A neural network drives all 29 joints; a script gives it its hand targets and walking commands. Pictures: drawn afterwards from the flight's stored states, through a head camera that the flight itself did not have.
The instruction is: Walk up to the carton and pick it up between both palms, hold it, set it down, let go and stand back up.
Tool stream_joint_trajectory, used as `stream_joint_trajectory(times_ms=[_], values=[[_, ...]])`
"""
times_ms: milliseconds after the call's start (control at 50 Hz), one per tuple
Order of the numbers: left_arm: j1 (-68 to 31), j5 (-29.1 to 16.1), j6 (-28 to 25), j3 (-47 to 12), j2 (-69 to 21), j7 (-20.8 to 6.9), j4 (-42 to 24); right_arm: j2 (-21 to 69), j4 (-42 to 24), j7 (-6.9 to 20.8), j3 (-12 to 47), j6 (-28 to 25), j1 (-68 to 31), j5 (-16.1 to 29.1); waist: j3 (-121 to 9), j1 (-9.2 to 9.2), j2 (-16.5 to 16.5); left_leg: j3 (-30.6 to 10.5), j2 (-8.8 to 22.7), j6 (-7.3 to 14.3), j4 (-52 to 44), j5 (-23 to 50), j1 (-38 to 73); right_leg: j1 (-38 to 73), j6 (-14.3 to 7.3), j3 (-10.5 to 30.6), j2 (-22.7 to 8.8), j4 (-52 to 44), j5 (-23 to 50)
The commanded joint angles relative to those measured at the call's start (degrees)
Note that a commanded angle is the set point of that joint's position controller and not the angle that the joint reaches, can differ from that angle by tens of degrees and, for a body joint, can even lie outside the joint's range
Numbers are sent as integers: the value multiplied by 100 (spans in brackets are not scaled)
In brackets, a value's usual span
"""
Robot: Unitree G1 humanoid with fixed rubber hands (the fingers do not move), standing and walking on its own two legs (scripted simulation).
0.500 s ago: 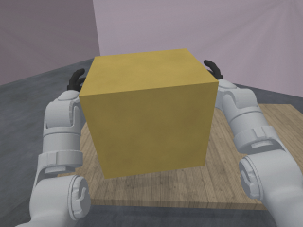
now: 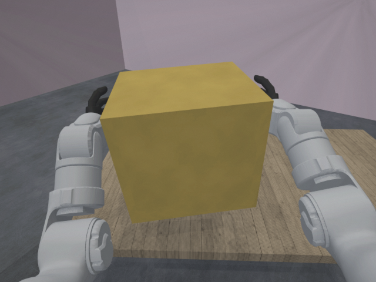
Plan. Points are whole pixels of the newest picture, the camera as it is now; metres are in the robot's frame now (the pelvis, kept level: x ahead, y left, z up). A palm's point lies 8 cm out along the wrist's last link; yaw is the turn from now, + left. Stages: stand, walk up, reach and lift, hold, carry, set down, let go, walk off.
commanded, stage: hold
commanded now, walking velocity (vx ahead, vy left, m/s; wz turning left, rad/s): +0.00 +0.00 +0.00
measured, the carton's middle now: (185, 137) +0.38 +0.00 +0.22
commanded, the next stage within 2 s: none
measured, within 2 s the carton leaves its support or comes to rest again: neither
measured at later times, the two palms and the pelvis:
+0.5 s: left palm (98, 123) +0.36 +0.17 +0.27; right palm (270, 111) +0.37 -0.18 +0.28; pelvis +0.01 +0.00 +0.00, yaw +0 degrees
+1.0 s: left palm (96, 122) +0.36 +0.17 +0.27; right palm (269, 109) +0.37 -0.18 +0.28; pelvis +0.01 -0.01 +0.00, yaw +0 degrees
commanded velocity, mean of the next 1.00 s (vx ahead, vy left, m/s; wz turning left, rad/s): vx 0.00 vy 0.00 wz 0.00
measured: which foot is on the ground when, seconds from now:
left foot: down 0.00-1.00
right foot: down 0.00-1.00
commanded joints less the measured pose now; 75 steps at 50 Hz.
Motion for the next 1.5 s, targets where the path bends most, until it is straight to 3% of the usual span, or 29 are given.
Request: stream_joint_trajectory(times_ms=[0, 60, 140, 200, 220, 260, 320, 360, 400, 420, 500, 520, 580, 700, 780, 860, 900, 920, 1000, 1060, 1100, 1160, 1220, 1240, 1260, 1300, 1340, 1420, 1480], values=[[-5709, -1188, -643, -2481, -3529, -878, -1825, 4288, -2327, 820, 1233, -93, -5209, 1063, -2252, -49, 230, -384, -75, -254, -84, 1190, 2063, -435, 155, 199, 261, -387, 1166], [-5475, -1105, -569, -2435, -3400, -892, -1953, 4184, -2433, 767, 1298, -35, -5008, 1052, -2291, -21, 114, -348, -111, -218, -57, 1170, 2006, -144, 240, 199, 254, -307, 1373], [-5447, -1061, -535, -2459, -3448, -983, -2099, 4240, -2649, 759, 1325, -56, -4916, 1142, -2227, -45, 244, -360, -135, -235, -107, 1287, 2013, -218, 256, 208, 210, -328, 1483], [-5347, -897, -436, -2273, -3360, -1030, -1763, 4017, -2275, 754, 1170, 40, -4911, 987, -1709, -34, 214, -384, -44, -263, -218, 932, 1964, -346, 190, 160, 255, -406, 987], [-5443, -924, -467, -2321, -3276, -1026, -1847, 4091, -2341, 780, 1250, 7, -4986, 1025, -1865, 46, 170, -367, -65, -229, -240, 941, 1905, -318, 187, 177, 252, -407, 1020], [-5225, -889, -467, -2307, -3356, -1040, -1770, 4095, -2488, 746, 1228, -20, -4908, 970, -1896, -11, 181, -310, -125, -236, -138, 1105, 1910, -262, 226, 214, 219, -350, 1294], [-5292, -1069, -496, -2594, -3461, -1015, -2334, 4163, -2914, 686, 1357, -32, -4857, 1076, -2536, -94, 178, -355, -112, -318, 39, 1586, 2238, -33, 220, 196, 309, -270, 1747], [-5230, -1058, -449, -2533, -3483, -1017, -2178, 4158, -3032, 664, 1369, -16, -5008, 1095, -2311, -100, 198, -341, -123, -272, 6, 1485, 2083, -93, 257, 200, 281, -289, 1753], [-5123, -907, -425, -2311, -3262, -1072, -1945, 4117, -2630, 656, 1319, 64, -4734, 1008, -1908, -51, 6, -302, -148, -213, -133, 1133, 1903, -117, 278, 201, 224, -374, 1543], [-5125, -908, -431, -2428, -3267, -1088, -1992, 4115, -2451, 663, 1291, 72, -4572, 982, -1802, -126, 130, -324, -123, -246, -188, 1192, 1969, -146, 255, 211, 217, -369, 1514], [-5295, -996, -458, -2459, -3270, -1053, -2211, 4286, -2818, 653, 1425, 50, -4848, 1065, -2212, -51, 61, -284, -185, -193, -91, 1188, 2059, -95, 301, 256, 187, -304, 1679], [-5228, -939, -448, -2345, -3266, -1070, -1942, 4286, -2794, 642, 1385, 63, -4865, 1028, -1882, -47, -71, -311, -170, -164, -150, 1018, 1890, -163, 301, 230, 194, -354, 1570], [-5468, -943, -490, -2402, -3340, -1101, -1868, 4271, -2673, 674, 1306, 30, -5055, 1013, -1926, -40, 183, -299, -163, -189, -203, 805, 1831, -332, 238, 233, 180, -386, 1104], [-5315, -916, -485, -2168, -3207, -1095, -1452, 4335, -2366, 665, 1306, 76, -5067, 989, -1828, 82, -107, -266, -190, -83, -234, 609, 1750, -239, 284, 282, 131, -443, 1042], [-5382, -1013, -537, -2325, -3294, -1075, -1849, 4312, -2500, 628, 1301, 44, -4922, 1046, -2250, -46, 16, -273, -173, -177, -103, 1074, 2006, -173, 285, 273, 186, -340, 1619], [-5283, -977, -519, -2284, -3220, -1115, -1669, 4237, -2270, 656, 1277, 70, -4783, 1050, -1813, -49, 83, -307, -133, -187, -228, 1013, 1955, -228, 245, 249, 159, -463, 1337], [-5359, -1101, -550, -2524, -3405, -1093, -2204, 4307, -2741, 613, 1411, 35, -4825, 1105, -2458, -148, 101, -330, -150, -252, -28, 1492, 2057, 125, 279, 251, 230, -284, 1926], [-5188, -1036, -531, -2478, -3314, -1074, -2112, 4242, -2739, 586, 1351, 53, -4674, 1085, -2244, -128, 145, -341, -162, -258, -35, 1560, 2053, 120, 275, 249, 230, -267, 2124], [-5205, -928, -480, -2357, -3293, -1091, -2127, 4185, -2628, 657, 1372, 60, -4744, 1114, -1943, -24, 199, -364, -119, -242, -207, 1150, 1955, -104, 243, 226, 196, -364, 1378], [-5413, -968, -485, -2556, -3389, -1057, -2134, 4244, -2674, 698, 1336, 8, -4933, 1055, -1955, -118, 299, -318, -120, -269, -198, 1054, 2054, -230, 221, 238, 210, -405, 1191], [-5476, -1049, -535, -2591, -3509, -1011, -2213, 4308, -2785, 703, 1361, 3, -4920, 992, -2080, -93, 177, -339, -120, -287, -101, 1149, 1982, -230, 223, 194, 239, -357, 1356], [-5430, -909, -487, -2354, -3460, -1006, -1889, 4248, -2444, 737, 1223, 18, -4910, 924, -1768, 23, 172, -333, -98, -237, -238, 734, 1841, -319, 197, 206, 225, -391, 893], [-5436, -965, -517, -2429, -3482, -1000, -1928, 4340, -2624, 757, 1356, -45, -5113, 989, -2163, 57, 73, -340, -87, -196, -181, 1021, 1948, -249, 204, 180, 257, -367, 1046], [-5361, -951, -510, -2477, -3425, -990, -1828, 4278, -2406, 747, 1273, -23, -4921, 951, -1981, -63, 181, -335, -75, -206, -185, 994, 1978, -310, 200, 215, 247, -403, 1043], [-5403, -960, -518, -2435, -3465, -991, -1726, 4223, -2360, 750, 1188, -30, -4968, 911, -1970, -34, 199, -313, -95, -231, -218, 831, 1944, -319, 200, 205, 266, -432, 851], [-5494, -1037, -565, -2392, -3504, -1016, -1802, 4393, -2543, 756, 1339, -79, -5151, 996, -2170, -14, -62, -328, -130, -156, -219, 873, 1921, -278, 211, 221, 192, -425, 1016], [-5526, -1065, -578, -2535, -3496, -971, -1997, 4412, -2575, 733, 1331, -72, -5058, 1076, -2412, -74, 126, -330, -124, -206, -121, 1262, 2127, -153, 202, 252, 205, -356, 1485], [-5242, -866, -487, -2191, -3337, -1051, -1584, 4239, -2478, 719, 1307, -6, -5074, 941, -1969, 58, -68, -256, -133, -127, -231, 734, 1836, -185, 283, 240, 184, -414, 1054], [-5355, -883, -516, -2237, -3433, -1073, -1627, 4258, -2494, 704, 1235, -51, -5082, 995, -1956, 13, 153, -271, -147, -164, -176, 882, 1865, -246, 254, 253, 167, -380, 1170]])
